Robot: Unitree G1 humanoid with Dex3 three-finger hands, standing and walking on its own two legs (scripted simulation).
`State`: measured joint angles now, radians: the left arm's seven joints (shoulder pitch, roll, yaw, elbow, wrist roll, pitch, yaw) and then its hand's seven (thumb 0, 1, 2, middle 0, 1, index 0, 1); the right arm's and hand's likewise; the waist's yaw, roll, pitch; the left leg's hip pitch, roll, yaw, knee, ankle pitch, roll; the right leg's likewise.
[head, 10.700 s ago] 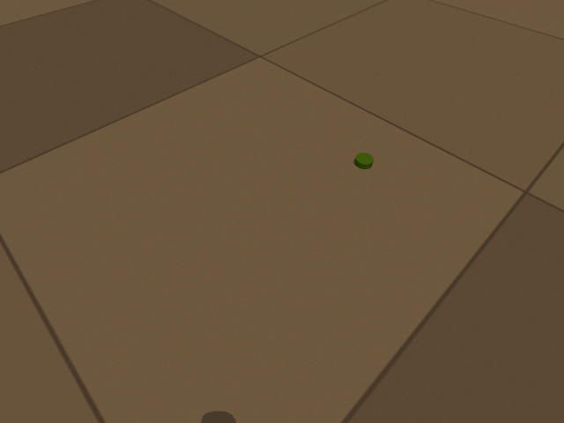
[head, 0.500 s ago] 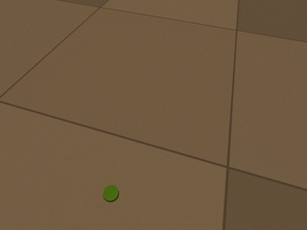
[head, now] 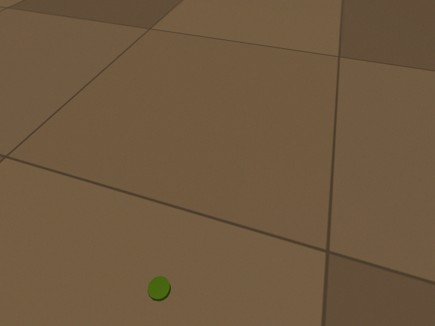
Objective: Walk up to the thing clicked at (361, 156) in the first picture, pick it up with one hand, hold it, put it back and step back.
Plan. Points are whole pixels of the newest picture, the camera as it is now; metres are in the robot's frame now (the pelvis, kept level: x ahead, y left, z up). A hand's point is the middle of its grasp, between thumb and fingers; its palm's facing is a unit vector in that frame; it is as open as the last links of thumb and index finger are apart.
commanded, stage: walk up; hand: left
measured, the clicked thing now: (159, 288) +0.40 +0.26 -0.77
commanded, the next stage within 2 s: stand in 0.72 s
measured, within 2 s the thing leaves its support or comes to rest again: neither
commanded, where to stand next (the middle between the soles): +0.02 +0.01 m, yaw +1 degrees
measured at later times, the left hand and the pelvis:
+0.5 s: hand out of the picture +0.10 +0.26 -0.15, palm faces -0.02 -0.94 -0.35, open 7.4 cm; pelvis +0.00 +0.01 +0.00, yaw -1 degrees
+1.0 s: hand out of the picture +0.07 +0.27 -0.16, palm faces -0.04 -0.94 -0.35, open 7.4 cm; pelvis +0.00 +0.01 +0.00, yaw +0 degrees
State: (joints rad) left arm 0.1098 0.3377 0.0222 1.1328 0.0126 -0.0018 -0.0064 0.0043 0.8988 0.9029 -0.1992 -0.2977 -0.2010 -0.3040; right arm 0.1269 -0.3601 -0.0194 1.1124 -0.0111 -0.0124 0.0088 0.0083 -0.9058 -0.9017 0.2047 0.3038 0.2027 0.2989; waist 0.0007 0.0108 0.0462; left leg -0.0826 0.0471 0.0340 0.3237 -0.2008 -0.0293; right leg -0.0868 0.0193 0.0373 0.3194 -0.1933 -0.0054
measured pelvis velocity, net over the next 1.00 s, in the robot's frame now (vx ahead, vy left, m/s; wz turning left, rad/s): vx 0.00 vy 0.01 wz -0.01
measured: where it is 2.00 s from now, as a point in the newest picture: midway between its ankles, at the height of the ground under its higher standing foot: outside the picture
